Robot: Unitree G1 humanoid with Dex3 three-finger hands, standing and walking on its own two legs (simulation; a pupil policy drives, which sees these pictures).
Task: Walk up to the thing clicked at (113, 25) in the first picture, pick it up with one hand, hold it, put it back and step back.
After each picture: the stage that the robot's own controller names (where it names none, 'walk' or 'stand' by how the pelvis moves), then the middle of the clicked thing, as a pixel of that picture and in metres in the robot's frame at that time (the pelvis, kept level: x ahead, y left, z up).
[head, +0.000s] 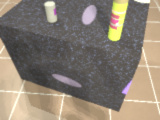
stand; (117, 18) +0.78 -0.20 +0.00
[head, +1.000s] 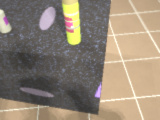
walk; (72, 20) +0.71 +0.06 +0.03
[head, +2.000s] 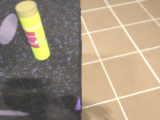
rise first; (35, 33) +0.56 +0.19 +0.05
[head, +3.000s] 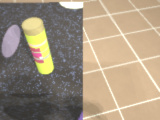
stand; (40, 49) +0.51 +0.17 +0.02
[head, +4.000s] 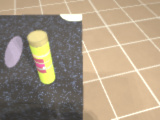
stand; (43, 59) +0.51 +0.17 +0.00
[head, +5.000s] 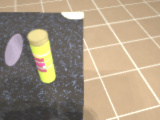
stand; (43, 58) +0.50 +0.16 -0.01
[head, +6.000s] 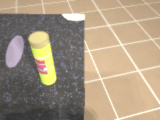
stand; (44, 60) +0.50 +0.16 +0.00
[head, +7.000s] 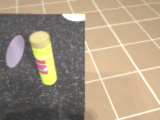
rise first; (45, 60) +0.50 +0.16 +0.00
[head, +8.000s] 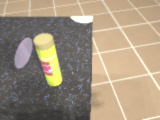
rise first; (49, 62) +0.49 +0.16 +0.00
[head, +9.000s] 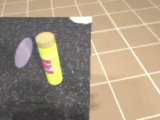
go down; (50, 60) +0.50 +0.16 +0.00
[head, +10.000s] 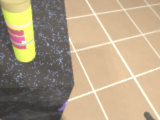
go down; (21, 31) +0.50 +0.15 +0.06
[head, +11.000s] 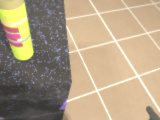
approach; (17, 28) +0.51 +0.16 +0.07
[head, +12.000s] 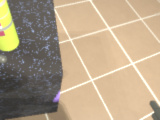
close in; out of the picture +0.52 +0.17 +0.10
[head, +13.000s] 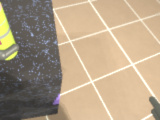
lift; out of the picture +0.50 +0.17 +0.10
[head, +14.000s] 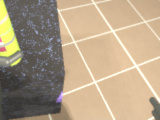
lift; out of the picture +0.48 +0.17 +0.10
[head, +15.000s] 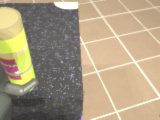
lift; (16, 58) +0.35 +0.17 +0.18
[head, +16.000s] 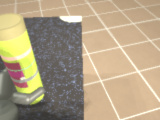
hold; (21, 65) +0.32 +0.16 +0.19
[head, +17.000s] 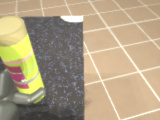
hold; (23, 67) +0.32 +0.16 +0.18
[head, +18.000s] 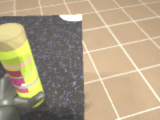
crouch; (22, 71) +0.32 +0.16 +0.16
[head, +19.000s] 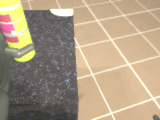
crouch; (12, 21) +0.46 +0.17 +0.21
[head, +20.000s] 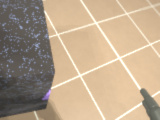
lower; out of the picture +0.53 +0.19 +0.10
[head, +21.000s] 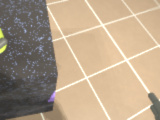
lower; out of the picture +0.52 +0.18 +0.10
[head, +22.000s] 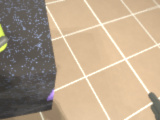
lower; out of the picture +0.52 +0.18 +0.11
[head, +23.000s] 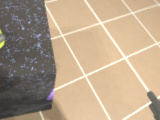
lower; out of the picture +0.53 +0.18 +0.11
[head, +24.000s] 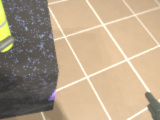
loosen; out of the picture +0.52 +0.16 +0.11
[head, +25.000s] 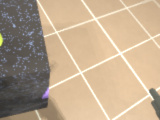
withdraw; out of the picture +0.52 +0.17 +0.11
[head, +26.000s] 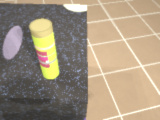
sink last; (46, 52) +0.49 +0.15 +0.05
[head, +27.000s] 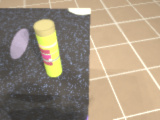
stand; (49, 51) +0.51 +0.15 +0.05
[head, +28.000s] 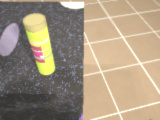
stand; (41, 47) +0.50 +0.16 +0.06
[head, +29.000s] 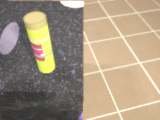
stand; (41, 46) +0.51 +0.16 +0.06
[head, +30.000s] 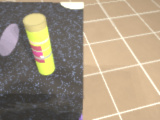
stand; (41, 47) +0.50 +0.16 +0.06
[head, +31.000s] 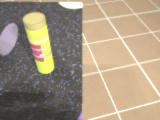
stand; (41, 46) +0.51 +0.16 +0.06
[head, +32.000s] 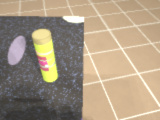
stand; (46, 58) +0.52 +0.16 +0.01
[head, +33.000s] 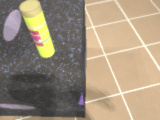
walk; (39, 32) +0.57 +0.19 +0.03
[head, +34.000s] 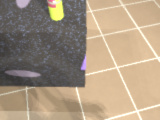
walk; out of the picture +0.80 +0.13 +0.02
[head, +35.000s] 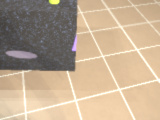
stand; out of the picture +1.08 +0.17 +0.01
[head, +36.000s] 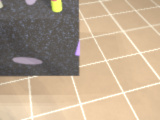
stand; out of the picture +1.10 +0.17 +0.00
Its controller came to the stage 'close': yes
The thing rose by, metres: 0.20
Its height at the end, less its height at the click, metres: +0.00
